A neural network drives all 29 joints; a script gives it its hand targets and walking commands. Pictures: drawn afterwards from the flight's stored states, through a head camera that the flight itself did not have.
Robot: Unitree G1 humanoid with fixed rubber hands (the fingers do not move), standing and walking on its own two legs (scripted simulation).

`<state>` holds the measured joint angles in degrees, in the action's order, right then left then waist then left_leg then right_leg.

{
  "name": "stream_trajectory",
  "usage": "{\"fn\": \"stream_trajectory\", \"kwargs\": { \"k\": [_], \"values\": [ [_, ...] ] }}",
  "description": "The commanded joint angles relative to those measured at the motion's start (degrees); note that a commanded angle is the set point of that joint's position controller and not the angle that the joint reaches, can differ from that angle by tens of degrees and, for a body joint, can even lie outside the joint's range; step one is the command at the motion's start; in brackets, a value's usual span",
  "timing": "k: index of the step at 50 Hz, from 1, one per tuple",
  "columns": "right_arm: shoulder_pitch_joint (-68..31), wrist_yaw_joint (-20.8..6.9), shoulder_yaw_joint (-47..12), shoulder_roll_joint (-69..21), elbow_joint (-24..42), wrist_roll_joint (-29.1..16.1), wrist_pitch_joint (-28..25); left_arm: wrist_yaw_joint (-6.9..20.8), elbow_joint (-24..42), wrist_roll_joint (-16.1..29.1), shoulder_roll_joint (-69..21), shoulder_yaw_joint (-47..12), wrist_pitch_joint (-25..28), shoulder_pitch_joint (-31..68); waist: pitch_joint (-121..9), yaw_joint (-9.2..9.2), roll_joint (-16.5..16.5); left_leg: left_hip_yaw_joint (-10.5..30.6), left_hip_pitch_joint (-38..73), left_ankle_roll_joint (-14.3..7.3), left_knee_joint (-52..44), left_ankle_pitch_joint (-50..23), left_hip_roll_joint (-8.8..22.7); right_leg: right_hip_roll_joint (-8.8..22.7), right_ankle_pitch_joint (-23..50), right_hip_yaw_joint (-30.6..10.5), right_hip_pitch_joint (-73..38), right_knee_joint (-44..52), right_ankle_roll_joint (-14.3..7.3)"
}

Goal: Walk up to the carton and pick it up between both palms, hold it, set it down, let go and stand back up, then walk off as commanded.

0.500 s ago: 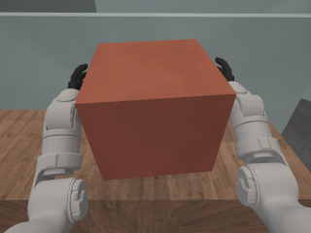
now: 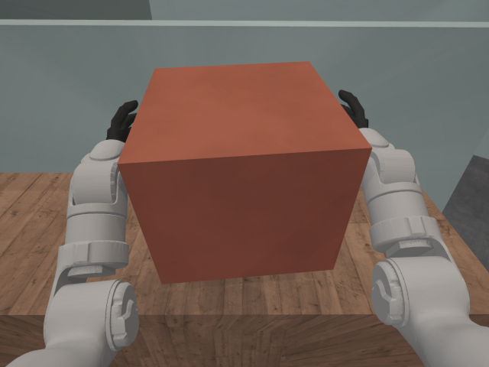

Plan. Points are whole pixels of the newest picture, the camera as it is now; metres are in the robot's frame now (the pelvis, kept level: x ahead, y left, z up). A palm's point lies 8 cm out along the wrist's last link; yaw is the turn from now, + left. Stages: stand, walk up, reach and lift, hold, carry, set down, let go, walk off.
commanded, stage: hold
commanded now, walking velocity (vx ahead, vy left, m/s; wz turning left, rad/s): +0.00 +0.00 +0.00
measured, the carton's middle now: (240, 164) +0.37 +0.02 +0.21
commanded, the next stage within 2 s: none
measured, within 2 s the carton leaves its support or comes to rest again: neither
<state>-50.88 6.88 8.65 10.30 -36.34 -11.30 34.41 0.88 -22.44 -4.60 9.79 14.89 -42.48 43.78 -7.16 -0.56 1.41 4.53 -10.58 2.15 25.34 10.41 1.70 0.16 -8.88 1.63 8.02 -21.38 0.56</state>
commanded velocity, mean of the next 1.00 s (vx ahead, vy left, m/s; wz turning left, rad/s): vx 0.00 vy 0.00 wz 0.00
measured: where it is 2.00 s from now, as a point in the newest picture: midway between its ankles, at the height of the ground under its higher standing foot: outside the picture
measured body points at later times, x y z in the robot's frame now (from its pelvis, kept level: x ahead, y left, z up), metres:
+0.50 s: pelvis +0.00 +0.00 +0.00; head -0.08 +0.00 +0.44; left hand +0.37 +0.21 +0.25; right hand +0.40 -0.16 +0.25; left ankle +0.04 +0.14 -0.74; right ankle +0.03 -0.13 -0.74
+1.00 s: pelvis +0.00 +0.00 +0.00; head -0.08 +0.00 +0.44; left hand +0.37 +0.21 +0.25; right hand +0.40 -0.16 +0.25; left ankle +0.04 +0.14 -0.74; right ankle +0.03 -0.13 -0.74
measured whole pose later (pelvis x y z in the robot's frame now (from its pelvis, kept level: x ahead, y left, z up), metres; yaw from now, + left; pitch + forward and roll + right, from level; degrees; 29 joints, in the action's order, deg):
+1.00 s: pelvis +0.00 +0.00 +0.00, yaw +0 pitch -5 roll -1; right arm -50.9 7.0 8.7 10.4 -36.3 -11.3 34.5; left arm 0.9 -22.4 -4.6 9.8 14.7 -42.6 43.8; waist -7.2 -0.6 1.4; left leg 4.6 -10.6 2.2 25.3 10.4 1.7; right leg 0.2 -8.8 1.6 8.0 -21.4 0.6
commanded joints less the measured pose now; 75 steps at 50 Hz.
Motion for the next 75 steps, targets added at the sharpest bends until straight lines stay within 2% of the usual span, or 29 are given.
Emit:
{"fn": "stream_trajectory", "kwargs": {
  "k": [1,4,6,10,15,18,19,22,23,24,28,33,34,35,36,47,48,50,54,55,58,64,65,67,68,69,70,74,75],
  "values": [
    [-39.7,-8.3,-17.4,-31.3,12.3,-10.1,-1.4,10.9,11.6,8.2,-33.1,-18.7,3.3,42.7,-16.8,6.62,0.6,-2.7,-2.4,-0.2,-10.9,-2.3,-4.9,-3.2,4.3,-3.0,-10.9,6.5,-1.2],
    [-40.0,-8.1,-18.3,-32.5,14.1,-10.5,-1.8,10.8,14.0,9.1,-33.8,-20.6,3.5,43.1,-20.4,6.88,-0.1,-2.8,-1.9,0.1,-10.2,-4.4,-5.1,-3.3,7.0,-3.2,-12.6,6.1,-1.2],
    [-41.1,-8.4,-17.4,-31.8,12.8,-9.9,-1.7,10.8,12.5,8.7,-33.5,-19.6,3.6,43.9,-18.6,6.3,-0.3,-2.6,-2.5,-0.3,-10.9,-1.7,-4.8,-3.2,3.3,-3.3,-10.5,6.6,-1.3],
    [-39.5,-8.8,-16.8,-31.5,11.3,-10.0,-1.5,10.5,14.2,9.3,-33.6,-20.9,3.6,45.2,-18.0,7.31,2.1,-2.4,-2.1,0.5,-10.9,-2.7,-4.7,-3.2,4.9,-3.1,-11.2,6.5,-1.6],
    [-41.9,-8.5,-18.6,-32.7,13.6,-10.2,-1.8,10.3,13.8,9.0,-33.1,-19.8,4.3,45.4,-19.4,5.91,-0.6,-2.4,-2.5,-0.4,-10.7,-2.2,-5.0,-3.3,4.3,-3.0,-11.4,6.3,-1.2],
    [-39.2,-8.5,-17.8,-31.9,12.0,-10.3,-1.7,10.8,15.2,9.1,-34.2,-20.5,3.7,45.3,-18.6,7.31,1.8,-2.2,-1.6,0.6,-10.8,-3.9,-4.7,-3.4,6.2,-3.0,-11.6,6.2,-1.5],
    [-40.2,-8.6,-17.3,-32.4,12.5,-10.0,-1.7,10.6,15.2,9.4,-33.7,-20.9,3.8,44.8,-18.5,7.1,0.2,-2.3,-1.9,0.3,-10.9,-3.8,-4.6,-3.4,5.8,-3.0,-11.3,6.3,-1.5],
    [-39.7,-8.8,-16.1,-30.7,9.8,-9.5,-1.4,10.9,13.2,8.7,-33.4,-20.4,3.3,45.0,-16.9,7.37,1.6,-2.1,-3.4,0.3,-11.5,-1.0,-4.5,-3.5,3.8,-2.8,-11.1,6.0,-2.0],
    [-40.6,-8.7,-18.3,-32.4,14.3,-10.6,-2.2,10.5,15.5,9.8,-35.1,-22.5,3.5,44.3,-21.0,7.34,1.7,-2.0,-2.2,0.6,-10.5,-3.9,-4.6,-3.7,6.9,-2.9,-12.6,5.6,-1.6],
    [-40.2,-8.7,-18.0,-32.1,11.9,-10.0,-1.6,10.4,14.7,9.0,-33.4,-20.8,3.7,45.4,-19.5,6.52,1.5,-1.9,-1.8,0.4,-10.7,-2.3,-4.4,-3.5,4.7,-3.0,-11.5,6.2,-1.7],
    [-39.7,-8.2,-18.4,-32.6,16.0,-11.1,-1.9,10.4,17.9,10.3,-33.9,-22.2,3.8,43.5,-22.0,7.32,0.5,-2.3,-1.1,0.6,-10.1,-6.8,-5.0,-3.5,9.6,-3.1,-13.1,5.7,-1.2],
    [-41.1,-8.6,-17.6,-31.4,13.2,-10.5,-1.3,10.5,15.0,8.8,-33.0,-19.8,3.3,44.8,-19.1,6.47,1.5,-2.3,-1.7,0.0,-10.9,-2.3,-4.7,-3.0,4.8,-3.1,-10.4,6.3,-1.2],
    [-41.5,-8.5,-17.3,-32.0,11.7,-9.6,-1.2,10.9,12.1,8.6,-33.2,-19.3,3.3,45.2,-17.8,6.25,-0.1,-2.6,-3.2,-0.2,-11.2,-0.7,-5.1,-3.0,2.5,-2.9,-10.0,6.6,-1.2],
    [-41.8,-8.4,-18.9,-33.6,15.9,-10.7,-1.9,10.6,16.5,10.8,-33.7,-21.4,4.1,46.3,-22.5,6.48,-0.2,-2.4,-1.7,-0.2,-10.2,-4.2,-5.1,-3.2,6.6,-3.3,-11.6,5.8,-1.2],
    [-42.4,-8.3,-17.8,-30.9,13.5,-10.0,-1.5,10.7,11.7,9.1,-33.1,-19.5,3.3,43.8,-18.1,6.07,-0.3,-2.5,-2.6,-0.1,-10.5,-3.1,-5.0,-3.3,4.7,-3.0,-10.8,6.4,-1.3],
    [-38.4,-8.1,-18.4,-32.4,13.8,-11.3,-1.3,10.5,15.9,9.5,-33.4,-21.2,3.5,43.6,-20.0,7.53,1.4,-2.2,-0.9,0.7,-10.0,-6.0,-5.1,-3.4,9.2,-3.0,-13.0,5.7,-1.1],
    [-39.1,-8.3,-18.3,-31.9,14.1,-10.9,-1.3,10.5,16.2,9.4,-32.7,-20.6,3.8,43.7,-19.3,6.49,0.9,-2.3,-1.1,0.4,-10.3,-5.1,-4.9,-3.3,7.5,-3.1,-11.6,6.1,-1.1],
    [-40.3,-8.3,-17.1,-31.4,13.6,-10.1,-1.4,10.4,16.0,9.9,-34.3,-21.7,3.8,45.2,-20.0,7.65,1.5,-1.9,-1.3,0.6,-10.5,-4.3,-4.9,-3.3,6.8,-3.1,-11.6,6.4,-1.6],
    [-41.4,-8.5,-18.7,-32.1,13.8,-10.5,-1.7,10.4,14.8,9.3,-34.2,-20.5,3.6,44.7,-20.9,6.15,0.0,-2.3,-1.7,0.3,-10.2,-5.1,-4.8,-3.7,6.3,-2.9,-12.2,5.8,-1.4],
    [-41.1,-8.3,-17.5,-31.5,13.2,-10.1,-1.6,10.4,14.6,10.0,-33.9,-21.4,3.7,46.1,-19.4,7.2,1.9,-2.1,-1.6,0.6,-10.1,-4.0,-4.7,-3.2,5.8,-3.3,-10.9,6.4,-1.5],
    [-41.5,-8.9,-16.8,-31.8,11.9,-9.9,-1.6,10.7,12.1,8.8,-33.8,-19.9,3.4,44.2,-18.3,6.34,0.7,-2.1,-3.1,-0.1,-11.0,-0.9,-4.9,-3.2,2.2,-3.1,-10.1,6.7,-1.7],
    [-40.7,-8.8,-16.7,-31.2,10.8,-9.6,-1.9,10.1,13.7,9.2,-34.4,-20.8,3.9,45.9,-18.5,7.18,2.3,-1.9,-2.2,0.7,-10.5,-2.9,-4.5,-3.4,4.7,-3.0,-10.9,6.4,-1.7],
    [-42.4,-8.5,-17.4,-32.4,14.6,-10.0,-2.3,10.3,13.5,10.1,-34.6,-21.1,3.9,44.0,-20.0,7.0,0.2,-2.2,-2.1,0.1,-10.4,-4.0,-4.8,-3.3,6.3,-3.4,-11.6,6.5,-1.4],
    [-40.9,-8.5,-18.6,-33.0,15.0,-10.5,-2.4,10.5,13.3,9.5,-34.1,-20.7,3.6,42.9,-21.0,6.5,0.2,-2.5,-1.8,0.3,-9.8,-5.3,-5.2,-3.5,7.5,-3.0,-12.7,6.0,-1.1],
    [-41.0,-8.3,-17.9,-31.7,13.9,-10.4,-2.1,10.4,13.3,9.1,-34.3,-21.0,3.6,43.8,-20.0,7.45,1.4,-2.1,-1.6,0.6,-10.4,-4.8,-4.7,-3.5,6.6,-2.7,-11.7,6.1,-1.5],
    [-41.6,-8.5,-18.3,-32.4,13.2,-10.4,-1.8,10.4,13.7,8.9,-33.5,-20.5,3.9,44.9,-18.7,6.13,0.5,-2.0,-2.7,0.0,-10.5,-2.7,-5.0,-3.5,4.2,-2.8,-11.4,6.3,-1.6],
    [-41.0,-8.7,-16.6,-31.9,11.8,-9.6,-1.7,10.4,14.5,9.4,-33.9,-20.9,4.2,46.1,-18.8,7.23,0.9,-2.2,-2.0,0.0,-11.1,-2.2,-4.9,-3.1,3.9,-3.2,-10.7,6.3,-1.7],
    [-38.8,-8.6,-18.2,-32.3,12.8,-10.8,-1.5,10.8,14.2,8.9,-32.9,-19.4,3.4,42.5,-19.4,6.28,0.3,-2.6,-2.1,0.0,-10.4,-4.8,-5.2,-3.4,7.2,-3.3,-12.1,6.1,-1.2],
    [-40.4,-8.7,-17.4,-31.0,12.0,-10.2,-1.5,10.7,13.4,8.7,-33.1,-19.6,3.7,44.7,-18.6,5.96,0.8,-2.2,-2.3,0.1,-11.0,-2.3,-4.8,-3.3,3.9,-3.2,-10.5,6.5,-1.4]
  ]
}}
